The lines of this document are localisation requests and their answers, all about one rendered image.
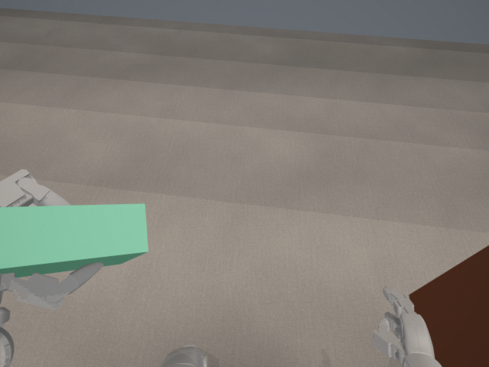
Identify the robot right hand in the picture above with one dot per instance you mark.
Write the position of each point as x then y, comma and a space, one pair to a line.
411, 332

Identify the table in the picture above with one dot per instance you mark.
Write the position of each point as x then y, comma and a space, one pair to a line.
455, 308

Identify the left robot thigh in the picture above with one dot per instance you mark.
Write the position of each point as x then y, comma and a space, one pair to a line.
188, 356

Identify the sponge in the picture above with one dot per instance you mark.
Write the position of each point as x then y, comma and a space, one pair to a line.
51, 239

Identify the robot left hand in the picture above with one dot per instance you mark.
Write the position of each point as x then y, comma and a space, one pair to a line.
21, 189

